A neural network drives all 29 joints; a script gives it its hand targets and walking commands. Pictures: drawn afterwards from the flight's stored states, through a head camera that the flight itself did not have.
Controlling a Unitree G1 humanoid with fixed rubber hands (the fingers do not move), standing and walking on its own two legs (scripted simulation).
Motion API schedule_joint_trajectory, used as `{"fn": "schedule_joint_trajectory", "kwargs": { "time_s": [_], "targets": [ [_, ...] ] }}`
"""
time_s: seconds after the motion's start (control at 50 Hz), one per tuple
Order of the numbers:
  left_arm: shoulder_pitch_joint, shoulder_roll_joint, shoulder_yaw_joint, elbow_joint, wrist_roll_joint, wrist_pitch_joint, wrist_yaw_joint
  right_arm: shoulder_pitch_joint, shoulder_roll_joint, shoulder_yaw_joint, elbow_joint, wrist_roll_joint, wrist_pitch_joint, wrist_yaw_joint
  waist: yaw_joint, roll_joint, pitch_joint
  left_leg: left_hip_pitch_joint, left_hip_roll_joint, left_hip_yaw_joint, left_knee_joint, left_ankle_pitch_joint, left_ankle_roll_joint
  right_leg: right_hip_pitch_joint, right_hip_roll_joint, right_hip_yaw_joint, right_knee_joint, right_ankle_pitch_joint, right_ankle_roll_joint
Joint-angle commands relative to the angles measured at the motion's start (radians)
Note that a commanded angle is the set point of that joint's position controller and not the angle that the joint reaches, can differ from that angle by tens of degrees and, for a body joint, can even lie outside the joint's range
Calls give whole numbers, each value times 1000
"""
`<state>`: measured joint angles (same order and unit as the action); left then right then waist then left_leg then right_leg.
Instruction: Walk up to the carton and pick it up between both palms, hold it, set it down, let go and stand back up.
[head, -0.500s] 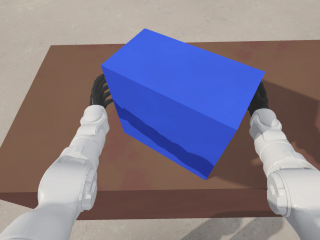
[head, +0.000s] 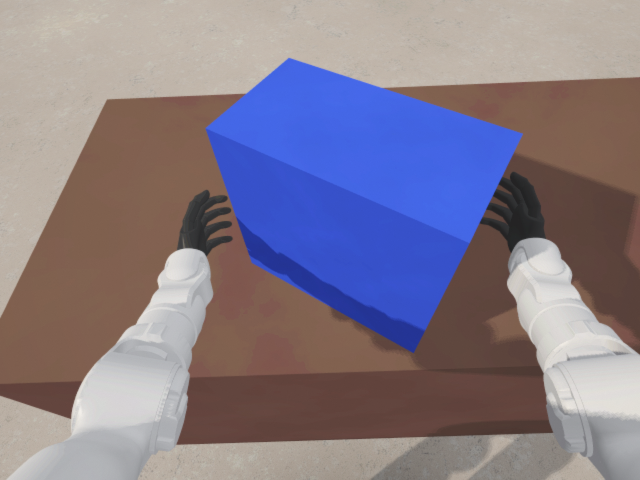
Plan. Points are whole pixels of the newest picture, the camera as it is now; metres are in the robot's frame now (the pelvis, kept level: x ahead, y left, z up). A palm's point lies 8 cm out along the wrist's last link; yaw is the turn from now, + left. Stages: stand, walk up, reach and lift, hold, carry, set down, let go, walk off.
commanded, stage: set down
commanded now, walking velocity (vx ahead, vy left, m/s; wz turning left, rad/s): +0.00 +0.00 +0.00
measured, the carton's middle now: (354, 213) +0.45 -0.03 +0.05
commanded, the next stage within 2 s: none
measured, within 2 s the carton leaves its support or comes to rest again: neither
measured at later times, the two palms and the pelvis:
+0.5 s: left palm (174, 293) +0.35 +0.21 +0.03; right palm (552, 281) +0.33 -0.26 +0.04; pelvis -0.03 +0.00 +0.00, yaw +0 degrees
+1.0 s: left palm (148, 379) +0.24 +0.23 +0.01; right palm (577, 362) +0.24 -0.26 +0.03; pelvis -0.02 +0.00 +0.01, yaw +0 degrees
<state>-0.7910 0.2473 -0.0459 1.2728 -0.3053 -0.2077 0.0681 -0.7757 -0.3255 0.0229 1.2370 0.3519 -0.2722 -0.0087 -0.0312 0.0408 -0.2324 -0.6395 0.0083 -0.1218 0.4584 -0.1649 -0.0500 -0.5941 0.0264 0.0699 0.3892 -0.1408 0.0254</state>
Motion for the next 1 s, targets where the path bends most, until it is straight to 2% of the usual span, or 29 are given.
{"fn": "schedule_joint_trajectory", "kwargs": {
  "time_s": [0.0,0.08,0.18,0.24,0.28,0.34,0.38,0.5,0.56,0.64,0.72,0.8,0.9,0.98],
  "targets": [
    [-273,217,60,-420,40,-81,-20,-257,-376,28,-272,91,-79,16,35,22,-689,553,-26,171,107,638,-92,321,76,-131,63,551,27],
    [-263,228,46,-443,2,-94,-24,-263,-373,18,-378,92,-53,28,28,-47,-619,470,-33,177,58,410,-59,337,65,-126,60,415,24],
    [-312,249,-11,-352,-72,-121,-15,-307,-346,-10,-434,71,7,42,33,-95,-504,358,-34,176,4,65,-23,243,41,-120,56,94,11],
    [-287,234,-40,-292,-88,-122,-13,-273,-324,-19,-425,50,38,47,26,-107,-453,340,-37,173,-11,-55,-8,210,27,-115,53,-35,6],
    [-250,222,-46,-268,-88,-115,-18,-233,-308,-19,-414,34,48,47,21,-114,-420,343,-40,169,-14,-92,-2,208,20,-111,51,-84,7],
    [-177,214,-30,-282,-66,-101,-28,-150,-287,-14,-415,18,50,41,15,-114,-390,372,-45,167,-17,-80,2,237,15,-104,39,-80,10],
    [-108,206,-12,-322,-43,-95,-35,-81,-278,-8,-422,20,38,36,17,-103,-391,407,-47,166,-19,-31,-3,270,14,-105,32,-18,10],
    [163,178,61,-574,46,-91,-54,187,-270,11,-509,49,-32,26,34,-32,-403,543,-46,162,-22,211,-33,388,34,-104,8,239,8],
    [203,186,78,-666,57,-98,-51,217,-276,-22,-568,55,-54,28,36,-16,-384,546,-48,159,-17,268,-40,404,42,-98,-3,250,2],
    [229,203,52,-778,0,-118,-32,225,-268,-65,-722,51,-51,39,24,-42,-319,509,-48,159,-25,200,-34,403,39,-97,-3,166,-4],
    [358,205,32,-861,-40,-131,-19,355,-237,-76,-835,40,-40,48,15,-63,-256,514,-46,157,-35,134,-23,401,29,-91,-12,112,-11],
    [488,184,39,-888,-20,-104,-24,491,-209,-86,-847,21,-21,46,12,-69,-171,535,-47,157,-65,92,-10,417,22,-76,-35,84,-22],
    [521,171,53,-888,6,-54,-35,524,-179,-95,-878,-5,27,38,20,-92,-57,502,-51,165,-109,-20,11,433,12,-58,-64,-33,-30],
    [560,161,56,-912,13,-28,-36,574,-159,-98,-922,-22,61,38,23,-108,16,498,-49,168,-129,-57,18,430,8,-53,-84,-91,-34]
  ]
}}
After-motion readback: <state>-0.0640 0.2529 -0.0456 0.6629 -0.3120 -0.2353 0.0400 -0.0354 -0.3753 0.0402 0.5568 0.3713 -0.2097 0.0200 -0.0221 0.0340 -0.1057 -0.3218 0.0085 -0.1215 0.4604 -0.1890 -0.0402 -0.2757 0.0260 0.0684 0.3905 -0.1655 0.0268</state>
